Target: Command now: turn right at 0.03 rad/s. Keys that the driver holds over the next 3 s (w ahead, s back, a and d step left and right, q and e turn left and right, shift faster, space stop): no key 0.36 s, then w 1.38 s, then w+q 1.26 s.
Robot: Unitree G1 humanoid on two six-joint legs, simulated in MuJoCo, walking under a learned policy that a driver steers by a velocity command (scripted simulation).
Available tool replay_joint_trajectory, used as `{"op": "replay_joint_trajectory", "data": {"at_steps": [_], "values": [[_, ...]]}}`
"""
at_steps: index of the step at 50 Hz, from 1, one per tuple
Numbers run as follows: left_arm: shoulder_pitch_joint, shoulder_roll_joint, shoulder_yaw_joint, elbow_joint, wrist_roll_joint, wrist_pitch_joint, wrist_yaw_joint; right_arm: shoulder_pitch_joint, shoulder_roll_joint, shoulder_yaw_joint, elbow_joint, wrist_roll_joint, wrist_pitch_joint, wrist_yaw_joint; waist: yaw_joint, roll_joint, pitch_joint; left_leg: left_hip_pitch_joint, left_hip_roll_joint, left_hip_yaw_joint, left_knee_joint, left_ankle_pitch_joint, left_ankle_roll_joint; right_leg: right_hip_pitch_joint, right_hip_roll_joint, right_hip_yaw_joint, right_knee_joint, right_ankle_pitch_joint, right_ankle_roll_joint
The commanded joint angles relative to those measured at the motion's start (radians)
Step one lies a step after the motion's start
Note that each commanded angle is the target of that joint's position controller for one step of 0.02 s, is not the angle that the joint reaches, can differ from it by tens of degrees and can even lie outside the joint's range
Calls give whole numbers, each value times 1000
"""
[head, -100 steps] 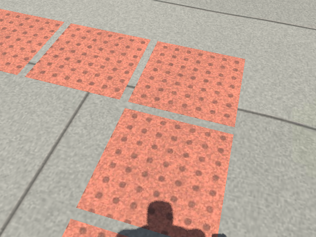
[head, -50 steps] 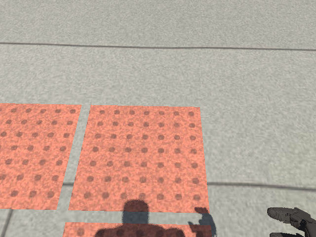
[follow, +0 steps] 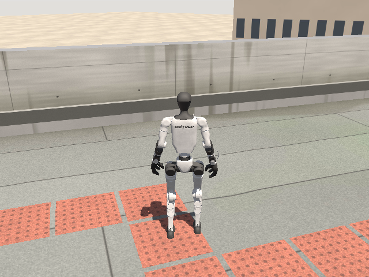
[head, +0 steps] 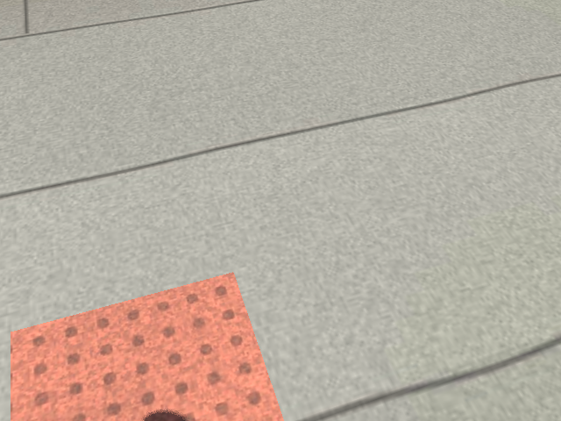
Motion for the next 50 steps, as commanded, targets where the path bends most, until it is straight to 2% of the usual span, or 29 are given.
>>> {"op": "replay_joint_trajectory", "data": {"at_steps": [1, 8, 18, 19, 21, 22, 23, 24, 25, 26, 28, 29, 30, 31, 32, 33, 34, 36, 37, 38, 41, 44, 47, 50], "values": [[-35, 92, 19, -29, -4, -17, 3, 10, -127, -23, -28, 3, -7, -5, -14, 1, -41, -68, 49, -51, -125, 80, 33, 109, -46, 52, -45, 142, -33], [-22, 102, 17, 37, -10, -9, 14, 14, -117, -20, -4, 6, 3, -1, -10, -4, -43, -43, 32, -32, -119, 160, 31, 136, -52, 51, -34, 205, -34], [-41, 103, 11, 108, -12, 0, 21, 33, -110, -17, 26, 6, 7, -4, -5, 8, -22, -37, 21, -21, -134, 165, 26, 146, -50, 45, -42, 193, -32], [-26, 94, 8, 123, -13, 2, 21, 58, -105, -17, 40, 7, 9, -6, -7, 13, -42, -28, 14, -15, -145, 59, 31, 151, -35, 27, -38, 86, -32], [-27, 104, 14, 132, -23, 2, 20, 62, -137, -29, 39, 19, 14, -10, -7, 55, 16, -70, 28, -57, -173, -262, 76, 68, 12, -17, 13, -269, -41], [-44, 104, 15, 126, -23, -5, 19, 67, -152, -35, 31, 23, 12, -13, -14, 78, 63, -81, 66, -115, -207, -395, 106, -13, 19, -24, 41, -361, -45], [-73, 96, 13, 114, -25, -20, 14, 98, -170, -42, 31, 29, 4, -14, -31, 106, 100, -64, 126, -203, -255, -480, 142, -91, 20, -35, 95, -360, -47], [-97, 74, 9, 103, -29, -38, 7, 130, -200, -52, 38, 35, -7, -14, -38, 156, 125, -32, 214, -322, -318, -530, 188, -152, 24, -66, 181, -284, -44], [-114, 60, 6, 93, -32, -54, -2, 135, -219, -62, 42, 40, -18, -15, -39, 182, 158, -34, 291, -417, -353, -516, 230, -188, -9, -48, 243, -225, -52], [-113, 61, 7, 92, -37, -68, -11, 125, -207, -61, 37, 37, -29, -13, -27, 172, 168, -26, 316, -436, -353, -454, 242, -208, -35, -31, 261, -222, -66], [-53, 57, 9, 112, -46, -86, -23, 73, -185, -59, 16, 42, -39, -3, 20, 151, 151, -40, 272, -336, -298, -319, 203, -109, -38, -48, 128, -233, -89], [31, 64, 16, 150, -48, -89, -24, 34, -180, -58, 1, 46, -38, 2, 62, 133, 126, -118, 213, -250, -247, -253, 167, 66, -10, -72, 18, -174, -91], [126, 93, 32, 191, -41, -89, -23, 6, -169, -55, -16, 43, -41, 6, 97, 92, 85, -197, 147, -167, -140, -111, 132, 231, -3, -45, -15, -101, -88], [254, 169, 55, 217, -36, -92, -17, -20, -117, -40, -41, 37, -48, 9, 136, -103, 30, -332, 28, -11, 183, 28, 62, 382, -161, 230, -149, -192, -153], [370, 257, 70, 238, -35, -99, -30, -25, -82, -33, -84, 37, -65, 2, 157, -332, -40, -521, -78, 19, 489, -201, 22, 511, -367, 653, -315, -266, -295], [300, 176, 38, 222, -20, -115, -33, -42, -124, -45, -89, 56, -77, 5, 113, -191, -3, -612, -25, -91, 669, -245, 41, 483, -401, 692, -312, -282, -308], [232, 123, 21, 197, -20, -126, -34, -30, -124, -46, -83, 69, -87, 15, 78, -128, 38, -655, 19, -112, 721, -154, 69, 455, -369, 575, -301, -244, -272], [163, 97, 4, 168, -21, -129, -41, -29, -128, -56, -71, 52, -94, 22, 43, -60, 60, -642, 84, -89, 649, 17, 89, 395, -300, 376, -319, -88, -206], [167, 73, -7, 168, -16, -123, -40, -35, -130, -63, -72, 44, -91, 27, 35, -65, 56, -597, 100, -73, 602, 66, 84, 365, -264, 294, -329, 11, -182], [190, 68, -11, 173, -14, -116, -35, -33, -114, -62, -72, 41, -85, 33, 33, -82, 48, -568, 104, -55, 562, 92, 72, 351, -244, 239, -335, 91, -175], [229, 108, -11, 176, -10, -104, -14, -121, -73, -52, -111, 32, -68, 39, 43, -60, 66, -567, 95, -13, 408, 167, 26, 312, -227, 155, -365, 224, -189], [240, 136, -7, 166, -8, -100, -1, -250, -49, -35, -160, 34, -66, 44, 69, -68, 98, -486, 60, 22, 183, 291, 13, 233, -202, 88, -401, 215, -179], [293, 139, -1, 181, -21, -99, 0, -324, -61, -30, -189, 41, -66, 55, 82, -77, 126, -438, 37, 34, 78, 348, 29, 249, -224, 63, -418, 211, -179], [293, 144, 8, 185, -29, -91, 2, -345, -86, -35, -215, 44, -73, 71, 54, -77, 122, -426, 32, 16, 13, 317, 72, 357, -267, 45, -363, 319, -159]]}}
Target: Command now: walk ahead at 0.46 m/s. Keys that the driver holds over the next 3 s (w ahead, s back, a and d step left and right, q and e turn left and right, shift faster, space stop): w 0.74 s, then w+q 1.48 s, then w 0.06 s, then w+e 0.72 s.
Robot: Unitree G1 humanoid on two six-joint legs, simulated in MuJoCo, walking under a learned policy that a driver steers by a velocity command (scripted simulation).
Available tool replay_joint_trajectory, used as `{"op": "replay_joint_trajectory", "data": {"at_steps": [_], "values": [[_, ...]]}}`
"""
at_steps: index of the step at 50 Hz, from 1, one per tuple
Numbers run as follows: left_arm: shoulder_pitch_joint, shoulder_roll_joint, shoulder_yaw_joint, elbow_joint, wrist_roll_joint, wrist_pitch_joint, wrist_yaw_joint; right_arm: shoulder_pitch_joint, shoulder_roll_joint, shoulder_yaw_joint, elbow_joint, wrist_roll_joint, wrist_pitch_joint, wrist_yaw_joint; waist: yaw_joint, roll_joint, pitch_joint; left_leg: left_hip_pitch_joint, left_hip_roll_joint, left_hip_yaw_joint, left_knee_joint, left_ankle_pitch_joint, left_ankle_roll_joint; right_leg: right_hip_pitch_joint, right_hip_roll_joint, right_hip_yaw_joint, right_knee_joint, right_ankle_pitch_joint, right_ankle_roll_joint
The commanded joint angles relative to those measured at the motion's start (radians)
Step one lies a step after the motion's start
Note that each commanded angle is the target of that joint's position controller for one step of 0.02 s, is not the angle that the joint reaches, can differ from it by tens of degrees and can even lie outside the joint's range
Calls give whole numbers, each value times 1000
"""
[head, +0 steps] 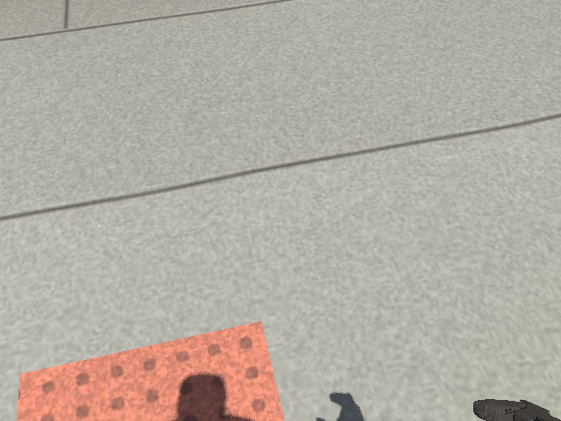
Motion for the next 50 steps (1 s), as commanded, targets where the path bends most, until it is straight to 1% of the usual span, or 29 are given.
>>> {"op": "replay_joint_trajectory", "data": {"at_steps": [1, 2, 3, 4, 5, 6, 7, 8, 9, 10, 11, 12, 15, 18, 22, 27, 30, 31, 32, 33, 34, 35, 36, 37, 38, 40, 43, 47, 50], "values": [[8, 184, 39, -27, -5, 3, 7, -85, -91, -19, -86, 2, -20, 14, -68, -118, 91, 52, -27, 8, -52, -24, 42, -60, -288, 83, 29, 587, -131], [-7, 200, 46, -33, -2, 8, 7, -27, -116, -32, -76, 0, -21, 13, -105, -139, 38, 145, -57, 28, -42, -53, 59, -40, -290, 73, 104, 772, -120], [-24, 202, 47, -39, 3, 17, 7, 100, -149, -53, -41, 0, -19, 9, -175, -150, -44, 307, -92, 51, -35, -74, 82, -53, -267, 48, 256, 933, -102], [-34, 188, 41, -49, 9, 23, 7, 278, -188, -75, 12, 2, -13, 1, -255, -143, -145, 557, -83, 33, -26, -75, 111, -165, -222, 21, 474, 917, -72], [11, 126, 22, -73, 21, 21, 2, 436, -258, -93, 47, -17, -8, -10, -262, 15, -284, 894, 136, -269, -33, -195, 191, -468, -131, -11, 825, 552, -38], [106, 0, -12, -66, 8, -6, -9, 467, -273, -86, 61, -25, -9, 0, -195, 255, -428, 1070, 327, -770, -238, -427, 323, -728, 45, 100, 1122, -218, -2], [1, 107, 15, -82, -22, -32, -16, 406, -189, -63, 58, -15, -16, 2, -212, 163, -313, 983, 286, -772, -317, -501, 270, -834, -8, 192, 1233, -216, -25], [-93, 155, 27, -116, -41, -47, -16, 310, -152, -51, 41, -13, -23, 1, -186, 110, -161, 822, 261, -606, -333, -423, 229, -882, -59, 154, 1234, -125, -43], [-136, 157, 30, -125, -35, -53, -6, 227, -131, -43, 25, -21, -32, 3, -149, 9, -103, 661, 230, -485, -357, -299, 209, -830, -114, 137, 1180, -22, -49], [-145, 151, 39, -124, -20, -46, 2, 186, -102, -36, 21, -34, -39, 9, -114, -5, -63, 539, 196, -388, -378, -187, 195, -773, -149, 129, 1127, 32, -49], [-115, 131, 41, -120, -15, -31, 4, 173, -77, -27, 27, -43, -42, 12, -80, 18, -63, 473, 168, -326, -403, -155, 189, -713, -173, 138, 1094, 61, -52], [-100, 108, 40, -119, -14, -18, 5, 182, -71, -25, 36, -42, -43, 13, -68, 31, -58, 437, 156, -294, -426, -146, 195, -689, -181, 135, 1060, 66, -50], [-177, 108, 45, -154, -6, 3, 9, 241, -115, -31, 61, -36, -43, -6, -66, 22, 1, 392, 148, -228, -485, -124, 213, -764, -201, 116, 935, 131, -23], [-300, 116, 48, -200, 8, 0, 5, 310, -137, -35, 77, -34, -35, -30, -96, 5, 28, 445, 138, -185, -497, -65, 200, -864, -197, 106, 747, 302, 7], [-445, 91, 34, -241, 1, -12, -12, 387, -147, -34, 95, -22, -28, -42, -143, 11, 42, 477, 100, -99, -495, -25, 162, -808, -145, 52, 507, 471, 13], [-575, 96, 21, -297, -10, -22, -42, 478, -156, -41, 136, -16, -3, -45, -177, 13, 73, 667, 165, -101, -423, 33, 159, -851, -115, 46, 378, 396, -8], [-518, 142, 35, -300, -13, -31, -55, 454, -180, -52, 132, -15, 13, -50, -121, 52, 24, 741, 193, -100, -314, 281, 132, -734, -75, 23, 339, 274, -49], [-422, 172, 51, -275, -11, -33, -54, 429, -184, -53, 124, -14, 19, -50, -63, 67, -39, 734, 172, -77, -204, 461, 115, -589, -39, -8, 326, 264, -71], [-242, 224, 78, -219, -8, -32, -47, 417, -160, -43, 114, -19, 22, -50, 16, 57, -148, 652, 118, -37, -4, 506, 86, -336, -35, -6, 334, 291, -106], [-47, 305, 99, -181, 5, -28, -37, 431, -126, -26, 86, -39, 20, -50, 65, -65, -309, 420, 49, 9, 327, 188, 50, -10, -242, 237, 368, 299, -177], [-8, 338, 104, -157, 4, -22, -44, 558, 13, 11, 90, -30, -6, -34, -17, -334, -432, 28, -139, -45, 641, -541, -7, 294, -439, 723, 231, 86, -337], [-35, 237, 74, -167, -3, -22, -44, 473, -106, -14, 93, -3, -30, -32, 24, -220, -368, -86, -90, -165, 747, -579, 16, 256, -397, 735, 164, -13, -290], [-130, 197, 62, -187, -4, -25, -38, 372, -152, -28, 60, 19, -46, -30, 10, -184, -223, -145, -38, -140, 749, -486, 32, 119, -367, 572, 146, 47, -244], [-212, 177, 53, -206, 3, -27, -39, 325, -148, -29, 52, 15, -50, -38, -24, -91, -148, -103, 16, -111, 705, -389, 30, -37, -333, 459, 116, 164, -224], [-259, 144, 45, -212, 13, -30, -40, 309, -139, -37, 55, 3, -43, -43, -53, -65, -91, -59, 46, -107, 649, -334, 24, -159, -303, 368, 84, 240, -211], [-272, 116, 38, -199, 25, -37, -43, 358, -93, -38, 67, 3, -11, -44, -100, -99, -70, 37, 79, -121, 592, -285, 21, -272, -271, 265, 24, 269, -196], [-235, 155, 49, -173, 28, -45, -30, 320, -73, -40, 48, 3, 17, -48, -108, -89, -14, -19, 83, -137, 512, -208, 3, -323, -269, 155, -31, 329, -198], [-218, 171, 51, -167, 28, -41, -8, 223, -73, -43, 8, -8, 13, -37, -92, -80, 12, -73, 57, -138, 294, 16, -9, -294, -241, 22, -49, 398, -163], [-183, 181, 50, -159, 21, -38, 2, 112, -50, -30, -33, -13, 10, -20, -52, -71, 41, -37, 40, -63, 140, 119, -4, -272, -233, -56, -65, 400, -138]]}}
Over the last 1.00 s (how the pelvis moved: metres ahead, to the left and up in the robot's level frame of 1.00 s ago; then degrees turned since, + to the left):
0.22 -0.01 0.00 0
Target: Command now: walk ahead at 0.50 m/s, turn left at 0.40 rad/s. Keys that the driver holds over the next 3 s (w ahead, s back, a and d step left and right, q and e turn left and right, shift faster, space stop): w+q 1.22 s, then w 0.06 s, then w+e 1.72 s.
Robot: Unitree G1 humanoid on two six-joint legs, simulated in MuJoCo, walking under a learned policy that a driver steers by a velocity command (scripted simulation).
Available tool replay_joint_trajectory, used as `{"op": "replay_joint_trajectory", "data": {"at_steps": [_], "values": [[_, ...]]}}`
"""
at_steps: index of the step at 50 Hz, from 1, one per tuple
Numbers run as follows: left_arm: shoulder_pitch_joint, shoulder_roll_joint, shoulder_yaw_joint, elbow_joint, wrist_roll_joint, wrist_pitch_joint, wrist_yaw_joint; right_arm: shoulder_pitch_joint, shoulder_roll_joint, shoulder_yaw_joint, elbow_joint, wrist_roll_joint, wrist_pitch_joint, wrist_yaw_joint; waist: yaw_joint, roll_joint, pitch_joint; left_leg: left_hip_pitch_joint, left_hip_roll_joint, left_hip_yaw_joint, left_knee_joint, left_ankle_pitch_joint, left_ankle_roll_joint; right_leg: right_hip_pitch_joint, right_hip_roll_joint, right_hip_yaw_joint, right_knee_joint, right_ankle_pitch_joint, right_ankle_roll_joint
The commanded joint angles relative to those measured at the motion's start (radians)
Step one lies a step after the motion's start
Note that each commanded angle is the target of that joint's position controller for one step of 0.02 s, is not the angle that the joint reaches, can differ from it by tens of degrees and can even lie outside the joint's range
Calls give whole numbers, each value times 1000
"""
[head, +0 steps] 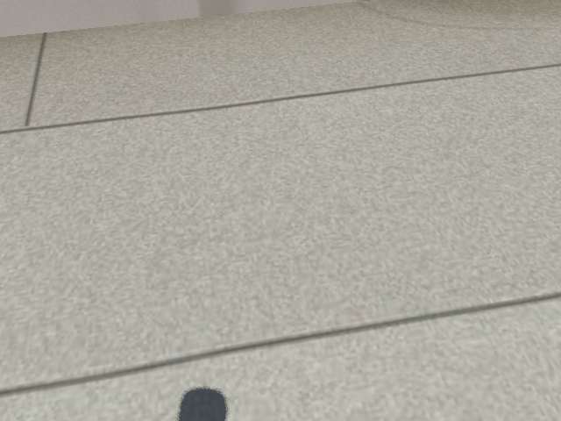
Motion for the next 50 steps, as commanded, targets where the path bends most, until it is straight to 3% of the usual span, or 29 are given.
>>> {"op": "replay_joint_trajectory", "data": {"at_steps": [1, 5, 7, 9, 10, 11, 12, 13, 14, 15, 16, 17, 19, 22, 25, 29, 32, 33, 34, 35, 36, 37, 38, 39, 40, 41, 44, 47, 50], "values": [[-17, 153, 27, -51, -8, -10, 15, -104, -17, 8, -84, -4, -10, 18, 8, -74, 75, 42, -10, 58, -120, 102, 6, -67, -276, 38, -109, 287, -102], [37, 172, 36, -34, -20, 24, 19, -186, -20, 12, -151, -1, -8, 46, 23, -72, 96, -30, -32, 104, -190, -27, 38, 125, -338, 1, -11, 441, -90], [7, 200, 44, -50, -24, 40, 27, -161, -47, 0, -172, 1, -6, 59, -15, -107, 57, 59, -81, 161, -197, -130, 70, 160, -349, -29, 98, 738, -68], [-22, 224, 51, -70, -23, 58, 38, 10, -109, -34, -148, 4, -1, 62, -118, -140, -52, 301, -161, 208, -205, -195, 117, 134, -331, -57, 356, 998, -38], [-35, 220, 46, -83, -25, 59, 41, 175, -173, -69, -110, 6, 2, 49, -202, -107, -136, 565, -173, 161, -269, -140, 159, -1, -288, -74, 593, 890, -1], [1, 152, 26, -118, -1, 44, 35, 285, -271, -98, -89, 4, 13, 24, -194, 81, -238, 887, 41, -203, -287, -160, 252, -332, -194, -77, 940, 356, 48], [42, 60, -8, -158, -7, -1, 14, 253, -301, -91, -117, 1, 2, 28, -116, 211, -361, 1118, 235, -763, -466, -259, 434, -660, 14, 128, 1218, -376, 80], [-75, 149, 14, -182, -44, -40, -4, 264, -217, -67, -118, -9, -3, 27, -170, 104, -326, 1118, 204, -689, -511, -271, 375, -779, -51, 265, 1251, -335, 51], [-130, 160, 15, -200, -62, -58, -10, 217, -165, -55, -122, -8, -11, 23, -157, 58, -202, 994, 165, -519, -508, -211, 330, -811, -97, 249, 1193, -249, 27], [-138, 150, 17, -192, -45, -62, -2, 142, -141, -47, -139, -5, -16, 25, -104, -48, -122, 827, 118, -404, -518, -122, 294, -757, -142, 241, 1090, -179, 26], [-137, 166, 30, -187, -22, -52, 6, 86, -108, -37, -156, -8, -19, 25, -69, -55, -79, 702, 85, -327, -535, -27, 274, -684, -169, 236, 1006, -145, 35], [-119, 166, 35, -190, -16, -36, 6, 63, -98, -31, -170, -15, -19, 21, -39, -37, -67, 622, 67, -299, -558, 16, 273, -623, -182, 240, 971, -125, 45], [-115, 140, 34, -205, -6, -12, 9, 73, -123, -37, -175, -11, -21, 11, -21, -24, -49, 539, 49, -257, -585, 83, 281, -592, -183, 222, 879, -100, 78], [-223, 116, 26, -250, 2, -1, 14, 120, -165, -48, -173, -5, -18, -11, -49, -8, -14, 480, 6, -190, -597, 101, 254, -605, -154, 199, 667, 72, 116], [-326, 90, 14, -284, -5, -8, 4, 161, -164, -49, -169, 0, -6, -19, -94, 28, -6, 449, -45, -152, -575, 11, 200, -529, -99, 187, 434, 267, 115], [-400, 121, 18, -327, -22, -20, -12, 218, -155, -47, -152, 6, 4, -21, -122, 53, -3, 524, -10, -243, -511, -80, 178, -494, -67, 212, 308, 287, 98], [-361, 160, 31, -330, -26, -38, -22, 214, -156, -49, -160, 1, 13, -29, -89, 86, -13, 608, 25, -331, -416, -59, 163, -442, -61, 225, 262, 164, 63], [-292, 173, 39, -313, -24, -44, -21, 197, -147, -45, -169, 0, 16, -30, -49, 96, -36, 604, 5, -333, -363, -14, 147, -349, -54, 207, 226, 160, 41], [-179, 206, 54, -291, -10, -49, -16, 181, -113, -32, -184, -4, 14, -26, 6, 81, -119, 558, -47, -297, -228, 29, 116, -159, -99, 232, 231, 168, 1], [-12, 266, 69, -277, 2, -48, -8, 184, -63, -12, -209, -21, 10, -23, 68, -30, -266, 416, -118, -201, 55, -136, 74, 115, -274, 401, 257, 125, -61], [56, 320, 84, -239, 6, -32, -14, 339, -19, 2, -234, 13, 1, -21, -10, -406, -371, 58, -232, -101, 352, -629, 15, 405, -481, 875, 158, -93, -217], [23, 215, 60, -265, -18, -25, -17, 326, -132, -16, -204, 22, 2, -24, 13, -278, -288, -58, -143, -127, 477, -605, 5, 359, -479, 911, 117, -296, -190], [-20, 159, 45, -278, -21, -17, -12, 215, -181, -30, -219, 15, 8, -23, 41, -175, -160, -88, -110, -99, 503, -505, -2, 232, -435, 744, 104, -273, -144], [-69, 150, 38, -284, -10, -9, -11, 162, -168, -30, -232, 5, 13, -24, 22, -100, -85, -52, -75, -67, 485, -432, -8, 99, -394, 621, 83, -146, -122], [-98, 134, 33, -277, -5, -5, -10, 129, -153, -33, -245, -5, 13, -21, 4, -96, -29, -32, -47, -64, 440, -387, -10, 4, -360, 536, 59, -47, -120], [-109, 126, 28, -272, 2, -6, -8, 140, -133, -33, -251, 2, 17, -14, -20, -126, -17, 15, -20, -60, 414, -361, -8, -57, -335, 463, 35, 10, -111], [-105, 138, 36, -251, -10, -17, -10, 128, -83, -24, -274, 10, 33, -8, -33, -138, 3, 15, 7, -30, 342, -326, -18, -105, -322, 333, -28, 109, -132], [-92, 174, 49, -236, -10, -17, -7, 78, -72, -18, -303, 3, 36, -4, -29, -110, 7, -29, 18, -23, 229, -220, -34, -77, -333, 236, -49, 221, -145], [-88, 191, 53, -227, -12, -6, -2, 9, -62, -10, -318, 4, 27, 14, -6, -104, 22, 5, 8, 18, 59, -66, -29, -60, -303, 116, -48, 277, -117]]}}
Over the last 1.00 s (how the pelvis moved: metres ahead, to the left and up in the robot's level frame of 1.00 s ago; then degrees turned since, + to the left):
0.59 -0.02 0.01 5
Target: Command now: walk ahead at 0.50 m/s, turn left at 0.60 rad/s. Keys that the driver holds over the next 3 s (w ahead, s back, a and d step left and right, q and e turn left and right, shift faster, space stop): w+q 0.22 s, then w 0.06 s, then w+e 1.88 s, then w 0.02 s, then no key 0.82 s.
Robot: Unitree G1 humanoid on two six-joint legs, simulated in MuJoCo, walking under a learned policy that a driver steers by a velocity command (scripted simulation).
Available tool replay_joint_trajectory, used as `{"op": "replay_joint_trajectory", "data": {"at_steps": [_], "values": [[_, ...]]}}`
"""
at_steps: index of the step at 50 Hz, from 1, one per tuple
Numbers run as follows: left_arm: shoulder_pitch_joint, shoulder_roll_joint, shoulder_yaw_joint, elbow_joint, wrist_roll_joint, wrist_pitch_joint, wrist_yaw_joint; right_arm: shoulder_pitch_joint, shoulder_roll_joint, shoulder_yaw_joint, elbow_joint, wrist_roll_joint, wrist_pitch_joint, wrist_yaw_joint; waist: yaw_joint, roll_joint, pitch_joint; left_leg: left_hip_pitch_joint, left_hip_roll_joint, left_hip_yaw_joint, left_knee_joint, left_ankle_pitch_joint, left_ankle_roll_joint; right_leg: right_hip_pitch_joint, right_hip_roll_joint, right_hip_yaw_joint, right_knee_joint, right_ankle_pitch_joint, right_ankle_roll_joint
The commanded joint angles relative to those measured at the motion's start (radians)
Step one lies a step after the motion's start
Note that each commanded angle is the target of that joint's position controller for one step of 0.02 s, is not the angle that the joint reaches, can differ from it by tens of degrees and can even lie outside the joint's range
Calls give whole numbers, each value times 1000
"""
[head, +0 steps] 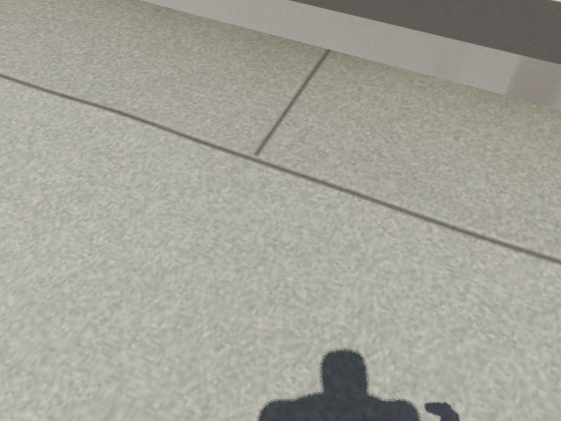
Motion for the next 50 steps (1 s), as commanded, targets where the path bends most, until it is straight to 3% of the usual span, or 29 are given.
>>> {"op": "replay_joint_trajectory", "data": {"at_steps": [1, 5, 7, 9, 10, 11, 12, 13, 14, 15, 16, 17, 19, 22, 27, 32, 35, 36, 37, 38, 39, 40, 41, 42, 43, 44, 46, 48, 50], "values": [[-74, 163, 35, -73, -5, -10, 8, -66, -13, 7, -81, -1, -18, 19, -9, -107, 5, 6, 10, 24, -149, 149, 4, 19, -257, 80, -122, 290, -140], [-17, 198, 44, -50, -22, 11, 10, -169, -12, 11, -127, 2, -18, 42, 21, -108, 42, 25, -16, 84, -283, 125, 34, 107, -291, 21, -97, 328, -117], [-18, 222, 52, -47, -32, 24, 12, -167, -34, 1, -142, -1, -16, 50, -4, -124, 33, 75, -52, 121, -319, 34, 68, 156, -306, -12, -25, 527, -99], [-28, 253, 60, -51, -41, 38, 19, -49, -86, -29, -124, -5, -9, 49, -87, -153, -51, 261, -131, 177, -344, -52, 117, 169, -296, -54, 185, 854, -77], [-40, 240, 54, -56, -43, 44, 24, 118, -135, -59, -78, -2, -6, 40, -180, -130, -135, 499, -175, 185, -409, 16, 154, 86, -263, -85, 393, 863, -47], [-21, 187, 33, -75, -14, 39, 26, 279, -218, -91, -41, 1, 5, 18, -240, -13, -227, 815, -58, -22, -419, 28, 214, -175, -222, -85, 708, 521, -1], [65, 45, -15, -135, 17, 9, 11, 220, -316, -91, -58, 1, -9, 15, -95, 232, -316, 1085, 192, -609, -534, -135, 393, -602, -18, 36, 1036, -381, 48], [-33, 141, -2, -138, -27, -27, -4, 261, -223, -64, -77, -5, -23, 20, -185, 117, -410, 1110, 240, -749, -657, -231, 407, -702, -27, 227, 1129, -372, 35], [-99, 174, 8, -153, -60, -40, -12, 233, -166, -46, -52, -13, -36, 24, -185, 75, -263, 1012, 214, -586, -664, -145, 358, -768, -72, 216, 1105, -274, 17], [-105, 162, 1, -145, -48, -43, -7, 167, -134, -34, -53, -10, -41, 23, -142, 4, -183, 861, 176, -446, -658, -40, 318, -724, -123, 208, 1024, -188, 8], [-103, 163, 5, -128, -25, -37, -1, 94, -99, -21, -60, -17, -43, 22, -104, -14, -130, 721, 143, -341, -664, 85, 288, -653, -158, 203, 953, -137, 13], [-73, 166, 9, -114, -22, -22, -4, 55, -70, -8, -67, -29, -48, 21, -69, 3, -112, 632, 117, -274, -690, 168, 275, -582, -181, 210, 922, -102, 15], [-32, 136, 5, -95, -24, 9, -6, 45, -77, -8, -50, -32, -64, 19, -43, 11, -102, 550, 110, -199, -742, 247, 278, -530, -187, 200, 880, -59, 30], [-88, 107, -3, -108, -20, 31, -1, 73, -98, -13, -9, -36, -82, 9, -54, -7, -39, 528, 95, -81, -798, 292, 259, -599, -185, 206, 768, 86, 54], [-205, 77, -12, -135, -29, 19, -21, 95, -102, -8, 30, -40, -87, -5, -110, -2, 12, 567, 58, 82, -834, 244, 178, -579, -123, 190, 468, 381, 39], [-311, 56, -24, -198, -27, 13, -54, 161, -116, -16, 84, -28, -65, -12, -156, -14, 55, 772, 125, 125, -779, 352, 163, -664, -89, 154, 326, 317, -3], [-290, 77, -15, -227, -23, 14, -74, 142, -145, -24, 83, -21, -38, -28, -120, 25, 8, 858, 144, 158, -637, 738, 136, -603, -29, 79, 310, 142, -49], [-243, 100, -4, -226, -21, 18, -73, 133, -162, -28, 77, -21, -30, -37, -90, 55, -38, 868, 141, 170, -549, 925, 122, -526, 8, 47, 323, 83, -70], [-138, 140, 16, -210, -21, 22, -69, 121, -172, -29, 74, -22, -21, -44, -29, 65, -102, 843, 128, 188, -401, 1030, 104, -384, 44, 33, 317, 61, -96], [15, 195, 43, -183, -22, 25, -56, 103, -167, -24, 67, -18, -21, -51, 61, 34, -180, 712, 93, 215, -177, 937, 68, -128, 44, 80, 253, 148, -141], [140, 307, 75, -172, -16, 32, -36, 181, -88, 3, 27, -40, -43, -46, 58, -158, -324, 334, -17, 219, 212, 434, 7, 283, -200, 471, 275, 189, -286], [126, 289, 64, -180, -31, 27, -37, 206, -29, 33, 15, -51, -78, -23, 17, -265, -453, 37, -208, 36, 464, -418, -28, 510, -361, 960, 119, 100, -434], [128, 223, 46, -182, -27, 30, -32, 108, -107, 14, -3, -10, -109, 0, 71, -175, -401, -80, -134, -81, 501, -378, -3, 500, -328, 873, 73, -9, -376], [80, 187, 36, -188, -26, 30, -27, 36, -111, 19, -31, 10, -124, 8, 57, -116, -260, -113, -88, -61, 431, -299, 13, 360, -293, 736, 56, -12, -331], [14, 169, 29, -200, -26, 32, -26, 8, -101, 20, -37, -8, -130, 4, 8, -30, -149, -84, -51, -42, 320, -250, 14, 184, -254, 642, 34, 67, -302], [-37, 140, 19, -216, -19, 32, -23, 10, -113, 10, -34, -30, -122, -2, -31, -29, -98, -16, -22, -34, 240, -219, 4, 56, -223, 574, 11, 167, -288], [-81, 140, 18, -238, -10, 33, -16, 55, -101, 8, -32, -39, -98, -5, -80, -73, -68, 68, -8, -21, 167, -199, -25, -89, -188, 524, -32, 259, -297], [-82, 164, 25, -235, -13, 30, -6, 53, -76, 18, -32, -43, -81, -13, -89, -82, -55, 100, -11, 8, 58, -155, -59, -180, -163, 452, -44, 339, -293], [-71, 187, 33, -227, -21, 34, 5, -16, -46, 32, -47, -47, -79, -15, -68, -96, -44, 141, -30, 25, -100, -10, -80, -239, -116, 386, -39, 314, -258]]}}
Over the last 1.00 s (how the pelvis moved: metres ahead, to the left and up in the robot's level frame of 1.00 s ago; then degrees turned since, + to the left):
0.57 0.12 0.00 35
